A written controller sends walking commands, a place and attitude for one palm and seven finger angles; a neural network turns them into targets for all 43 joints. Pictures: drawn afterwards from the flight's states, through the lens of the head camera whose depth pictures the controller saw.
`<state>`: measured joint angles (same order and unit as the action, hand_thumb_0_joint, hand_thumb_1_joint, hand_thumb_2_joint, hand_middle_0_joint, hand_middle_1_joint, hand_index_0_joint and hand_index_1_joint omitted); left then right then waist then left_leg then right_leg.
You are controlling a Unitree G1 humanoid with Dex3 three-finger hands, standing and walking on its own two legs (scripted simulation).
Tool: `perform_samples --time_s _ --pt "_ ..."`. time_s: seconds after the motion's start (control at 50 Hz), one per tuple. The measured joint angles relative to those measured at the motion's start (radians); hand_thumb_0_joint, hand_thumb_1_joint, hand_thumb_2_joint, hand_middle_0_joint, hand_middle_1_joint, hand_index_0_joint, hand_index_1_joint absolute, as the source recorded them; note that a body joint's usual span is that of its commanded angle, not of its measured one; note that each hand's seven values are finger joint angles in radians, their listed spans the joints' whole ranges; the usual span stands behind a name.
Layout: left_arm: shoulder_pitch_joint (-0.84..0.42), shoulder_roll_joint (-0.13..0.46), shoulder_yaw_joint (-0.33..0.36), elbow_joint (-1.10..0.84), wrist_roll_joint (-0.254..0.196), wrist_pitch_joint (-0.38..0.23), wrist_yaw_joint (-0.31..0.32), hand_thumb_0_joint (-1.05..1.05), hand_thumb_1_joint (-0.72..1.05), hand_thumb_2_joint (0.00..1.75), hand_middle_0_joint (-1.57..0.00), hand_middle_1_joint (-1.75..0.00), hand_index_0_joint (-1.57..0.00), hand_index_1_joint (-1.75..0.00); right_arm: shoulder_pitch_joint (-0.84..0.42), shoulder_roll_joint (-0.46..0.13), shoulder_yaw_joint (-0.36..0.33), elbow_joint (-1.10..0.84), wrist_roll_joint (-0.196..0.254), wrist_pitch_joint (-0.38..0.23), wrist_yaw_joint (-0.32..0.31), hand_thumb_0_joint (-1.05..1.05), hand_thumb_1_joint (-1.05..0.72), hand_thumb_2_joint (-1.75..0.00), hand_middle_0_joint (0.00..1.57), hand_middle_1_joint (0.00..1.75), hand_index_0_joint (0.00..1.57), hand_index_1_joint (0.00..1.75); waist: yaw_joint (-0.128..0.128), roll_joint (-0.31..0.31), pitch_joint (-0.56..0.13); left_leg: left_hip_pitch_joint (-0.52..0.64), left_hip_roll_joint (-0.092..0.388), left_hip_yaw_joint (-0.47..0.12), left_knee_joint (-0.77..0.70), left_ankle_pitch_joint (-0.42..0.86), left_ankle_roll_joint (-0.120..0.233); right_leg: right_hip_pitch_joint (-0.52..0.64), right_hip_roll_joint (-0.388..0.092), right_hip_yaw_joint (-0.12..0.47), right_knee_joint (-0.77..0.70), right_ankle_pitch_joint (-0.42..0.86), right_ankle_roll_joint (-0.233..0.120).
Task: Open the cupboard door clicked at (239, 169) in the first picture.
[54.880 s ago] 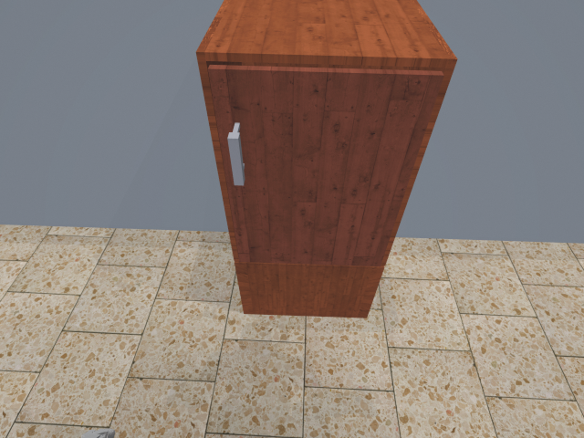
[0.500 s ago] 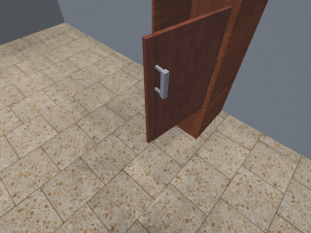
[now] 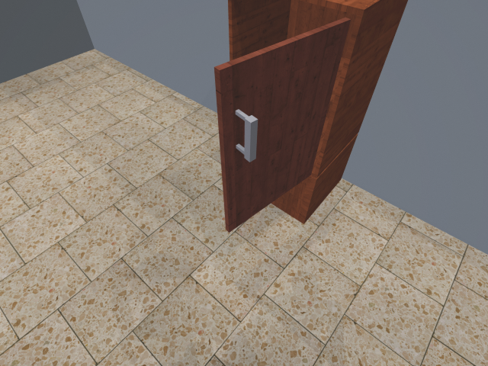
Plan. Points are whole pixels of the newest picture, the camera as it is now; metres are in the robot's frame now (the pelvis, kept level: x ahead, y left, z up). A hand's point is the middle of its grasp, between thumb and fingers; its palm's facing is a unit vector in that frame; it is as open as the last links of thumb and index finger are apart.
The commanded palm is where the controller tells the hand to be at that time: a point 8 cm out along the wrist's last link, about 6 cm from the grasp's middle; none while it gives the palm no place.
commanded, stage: let the arm hang, fingers relaxed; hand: left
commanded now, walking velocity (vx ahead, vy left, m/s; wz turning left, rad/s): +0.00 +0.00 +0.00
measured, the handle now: (245, 135) +0.61 +0.03 +0.02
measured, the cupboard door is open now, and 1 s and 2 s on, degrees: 80 80 80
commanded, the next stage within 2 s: look to check the result in 0.04 s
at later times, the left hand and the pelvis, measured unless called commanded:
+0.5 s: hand out of the picture +0.01 +0.16 -0.17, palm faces +0.04 -0.98 -0.17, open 7.4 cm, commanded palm none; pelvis +0.02 +0.00 +0.00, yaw +0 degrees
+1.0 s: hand out of the picture +0.02 +0.15 -0.17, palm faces +0.04 -0.99 -0.16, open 7.4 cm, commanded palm none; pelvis +0.04 +0.00 +0.01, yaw +0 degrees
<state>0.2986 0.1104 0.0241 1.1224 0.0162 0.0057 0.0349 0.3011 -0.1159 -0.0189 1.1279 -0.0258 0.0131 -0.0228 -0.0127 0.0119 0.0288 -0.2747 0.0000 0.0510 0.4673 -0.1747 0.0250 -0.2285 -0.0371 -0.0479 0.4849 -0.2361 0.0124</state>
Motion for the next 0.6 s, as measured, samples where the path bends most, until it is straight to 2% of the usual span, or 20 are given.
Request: perform_samples --time_s 0.6 --pt "-0.017 0.005 -0.014 0.03 -0.008 -0.01 -0.001 0.01 0.91 0.9 -0.2 -0.3 -0.2 -0.3 -0.045 -0.016 0.011 0.031 0.007 -0.009 -0.006 0.01 -0.92 -0.9 0.2 0.3 0.2 0.3 0.006 -0.009 0.023 0.065 0.0 -0.002 -0.046 -0.016 -0.008 0.068 0.003 -0.002 -0.054 -0.012 -0.002"
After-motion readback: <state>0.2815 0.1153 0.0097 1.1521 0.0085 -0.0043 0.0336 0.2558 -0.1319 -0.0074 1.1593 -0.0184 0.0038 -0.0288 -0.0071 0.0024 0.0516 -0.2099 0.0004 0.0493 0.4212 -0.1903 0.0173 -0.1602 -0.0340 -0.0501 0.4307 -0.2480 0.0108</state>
